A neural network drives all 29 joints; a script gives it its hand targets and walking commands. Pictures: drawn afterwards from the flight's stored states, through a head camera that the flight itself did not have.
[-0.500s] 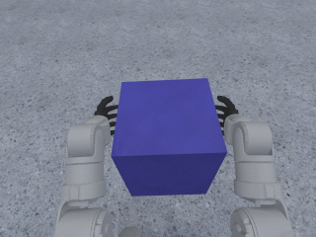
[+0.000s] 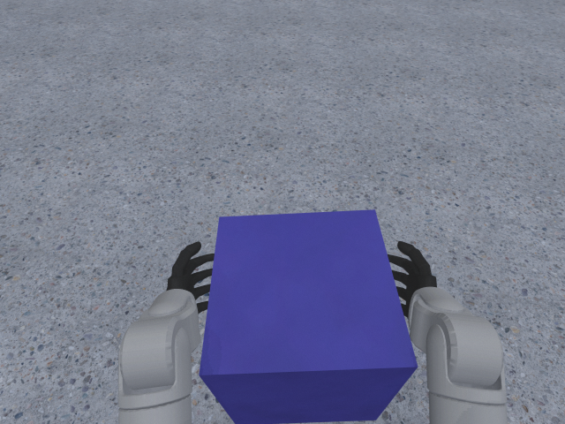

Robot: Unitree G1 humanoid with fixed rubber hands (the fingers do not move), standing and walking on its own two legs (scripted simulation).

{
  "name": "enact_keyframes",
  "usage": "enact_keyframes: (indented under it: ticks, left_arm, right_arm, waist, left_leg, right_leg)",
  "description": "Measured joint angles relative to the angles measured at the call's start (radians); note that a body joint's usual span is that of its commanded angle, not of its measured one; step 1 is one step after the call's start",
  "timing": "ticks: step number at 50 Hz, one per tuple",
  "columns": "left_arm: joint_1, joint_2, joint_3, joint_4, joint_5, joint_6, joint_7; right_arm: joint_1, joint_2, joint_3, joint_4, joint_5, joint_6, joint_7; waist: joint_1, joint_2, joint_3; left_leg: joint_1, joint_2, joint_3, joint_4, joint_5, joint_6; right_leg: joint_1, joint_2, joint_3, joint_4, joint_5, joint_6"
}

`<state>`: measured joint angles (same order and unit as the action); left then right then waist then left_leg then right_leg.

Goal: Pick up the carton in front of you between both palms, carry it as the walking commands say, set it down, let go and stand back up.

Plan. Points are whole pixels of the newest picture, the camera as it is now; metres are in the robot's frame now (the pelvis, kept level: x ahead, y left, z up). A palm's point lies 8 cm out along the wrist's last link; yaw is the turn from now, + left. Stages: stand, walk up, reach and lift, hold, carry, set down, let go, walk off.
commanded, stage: carry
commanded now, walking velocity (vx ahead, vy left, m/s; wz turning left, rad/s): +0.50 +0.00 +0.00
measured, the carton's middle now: (301, 323) +0.28 -0.01 +0.00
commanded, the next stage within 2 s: none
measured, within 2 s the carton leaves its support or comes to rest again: neither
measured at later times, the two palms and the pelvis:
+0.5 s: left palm (222, 153) +0.55 +0.12 +0.09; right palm (386, 149) +0.57 -0.18 +0.08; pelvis +0.30 -0.05 +0.00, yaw +3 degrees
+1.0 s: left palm (213, 83) +0.87 +0.17 +0.06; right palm (335, 83) +0.86 -0.13 +0.06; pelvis +0.61 +0.03 +0.00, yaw +0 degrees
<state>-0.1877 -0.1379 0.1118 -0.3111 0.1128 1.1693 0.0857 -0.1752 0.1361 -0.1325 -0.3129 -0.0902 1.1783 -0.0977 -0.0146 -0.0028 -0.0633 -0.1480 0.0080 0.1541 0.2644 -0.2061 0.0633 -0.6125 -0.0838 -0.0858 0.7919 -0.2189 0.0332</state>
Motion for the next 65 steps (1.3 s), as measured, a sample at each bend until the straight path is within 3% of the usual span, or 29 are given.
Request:
enact_keyframes:
  ticks: [4,9,11,13,15,17,22,27,35,37,39,41,43,49,55,59,61,63,65]
  left_arm:
    - [0.029,0.004,-0.01,-0.064,-0.004,0.026,0.002]
    - [0.021,0.004,0.001,-0.063,-0.006,0.062,0.001]
    - [0.001,0.001,0.004,-0.031,-0.003,0.065,-0.001]
    - [-0.021,-0.003,0.0,0.033,0.006,0.057,-0.002]
    - [-0.021,-0.003,0.001,0.066,0.01,0.06,-0.002]
    - [-0.003,0.0,0.006,0.066,0.007,0.059,-0.003]
    - [0.022,0.003,0.014,0.034,-0.005,0.034,-0.006]
    - [0.028,0.004,0.006,-0.004,-0.01,0.027,-0.007]
    - [0.025,0.004,-0.011,0.004,0.005,0.048,-0.011]
    - [0.023,0.006,-0.005,0.012,0.009,0.05,-0.012]
    - [0.026,0.01,0.016,0.036,0.011,0.042,-0.012]
    - [0.036,0.006,0.024,0.051,0.014,0.036,-0.012]
    - [0.048,0.006,0.012,0.052,0.016,0.028,-0.012]
    - [0.08,0.009,-0.032,0.02,0.015,-0.012,-0.011]
    - [0.1,0.01,-0.043,-0.058,0.005,-0.006,-0.004]
    - [0.081,0.009,-0.029,-0.098,-0.004,0.019,-0.001]
    - [0.06,0.008,-0.022,-0.098,-0.006,0.033,-0.001]
    - [0.025,0.004,-0.022,-0.059,-0.001,0.029,-0.001]
    - [-0.009,-0.001,-0.014,-0.014,0.003,0.026,-0.001]
  right_arm:
    - [0.022,-0.003,0.026,-0.048,0.0,0.019,0.001]
    - [0.013,-0.002,0.032,-0.048,-0.014,0.058,0.003]
    - [0.002,-0.007,0.022,-0.034,-0.019,0.069,0.004]
    - [-0.006,-0.02,0.007,0.0,-0.018,0.075,0.005]
    - [-0.008,-0.02,0.0,0.03,-0.021,0.083,0.005]
    - [-0.004,-0.003,-0.002,0.044,-0.031,0.08,0.005]
    - [0.007,-0.002,0.026,0.029,-0.037,0.053,0.006]
    - [0.018,-0.003,0.035,-0.015,-0.036,0.046,0.005]
    - [0.034,-0.005,0.026,-0.022,-0.031,0.062,0.005]
    - [0.026,-0.004,0.027,0.002,-0.03,0.056,0.006]
    - [0.011,-0.002,0.037,0.063,-0.034,0.032,0.008]
    - [0.012,-0.002,0.04,0.093,-0.035,0.022,0.009]
    - [0.033,-0.004,0.041,0.088,-0.031,0.012,0.009]
    - [0.091,-0.008,0.043,0.025,-0.018,-0.026,0.01]
    - [0.1,-0.009,0.054,-0.04,-0.009,-0.023,0.01]
    - [0.074,-0.008,0.059,-0.073,-0.014,0.004,0.01]
    - [0.058,-0.007,0.053,-0.081,-0.019,0.021,0.01]
    - [0.026,-0.015,0.03,-0.067,-0.018,0.036,0.01]
    - [-0.004,-0.019,0.01,-0.042,-0.02,0.048,0.01]
  waist:
    - [0.003,0.001,-0.041]
    - [0.001,0.015,-0.091]
    - [0.006,0.035,-0.101]
    - [0.018,0.047,-0.096]
    - [0.023,0.035,-0.079]
    - [0.025,0.027,-0.065]
    - [0.036,0.016,-0.049]
    - [0.03,0.011,-0.064]
    - [0.022,0.006,-0.094]
    - [0.022,-0.015,-0.09]
    - [0.01,-0.042,-0.077]
    - [0.004,-0.03,-0.05]
    - [0.001,-0.021,-0.026]
    - [-0.007,-0.009,-0.014]
    - [0.001,-0.007,-0.041]
    - [0.007,-0.003,-0.049]
    - [0.007,-0.002,-0.047]
    - [0.019,0.034,-0.037]
    - [0.023,0.051,-0.007]
  left_leg:
    - [0.106,0.001,-0.007,-0.031,-0.066,-0.022]
    - [0.226,0.015,-0.021,0.011,-0.2,-0.064]
    - [0.205,0.048,-0.016,0.178,-0.295,-0.079]
    - [0.063,0.066,-0.062,0.515,-0.269,-0.072]
    - [-0.095,0.048,-0.103,0.78,-0.234,-0.056]
    - [-0.223,0.056,-0.104,0.867,-0.166,-0.048]
    - [-0.418,0.101,-0.086,0.718,-0.034,-0.07]
    - [-0.474,0.117,-0.06,0.477,0.088,-0.089]
    - [-0.384,0.072,0.017,0.23,0.154,-0.054]
    - [-0.326,0.045,0.05,0.193,0.148,-0.03]
    - [-0.331,0.032,0.072,0.271,0.094,0.009]
    - [-0.298,0.037,0.074,0.263,0.053,0.019]
    - [-0.245,0.037,0.071,0.209,0.052,0.008]
    - [-0.08,0.024,0.054,0.048,0.032,0.001]
    - [0.092,0.019,0.04,-0.038,-0.041,-0.031]
    - [0.19,0.027,0.034,-0.018,-0.138,-0.07]
    - [0.208,0.041,0.035,0.081,-0.221,-0.093]
    - [0.123,0.078,0.008,0.332,-0.274,-0.109]
    - [-0.02,0.056,-0.064,0.611,-0.307,-0.108]
  right_leg:
    - [-0.005,-0.002,-0.032,-0.138,0.103,-0.005]
    - [0.085,0.028,-0.095,-0.295,0.166,-0.042]
    - [0.138,0.051,-0.128,-0.312,0.163,-0.072]
    - [0.137,0.053,-0.143,-0.239,0.097,-0.113]
    - [0.177,0.05,-0.143,-0.259,0.063,-0.122]
    - [0.231,0.052,-0.14,-0.317,0.064,-0.117]
    - [0.36,0.063,-0.124,-0.455,0.062,-0.11]
    - [0.491,0.065,-0.109,-0.555,0.029,-0.087]
    - [0.677,0.05,-0.092,-0.548,-0.145,-0.016]
    - [0.673,0.018,-0.083,-0.417,-0.245,0.005]
    - [0.542,-0.02,-0.04,-0.1,-0.248,0.002]
    - [0.376,0.005,0.018,0.203,-0.239,-0.013]
    - [0.242,0.011,0.025,0.329,-0.187,-0.029]
    - [0.019,-0.021,0.007,0.166,-0.016,-0.018]
    - [-0.016,-0.031,-0.034,-0.11,0.133,-0.01]
    - [0.04,0.001,-0.083,-0.255,0.214,-0.029]
    - [0.118,0.024,-0.122,-0.351,0.28,-0.038]
    - [0.142,0.044,-0.15,-0.321,0.167,-0.109]
    - [0.152,0.044,-0.157,-0.301,0.132,-0.122]
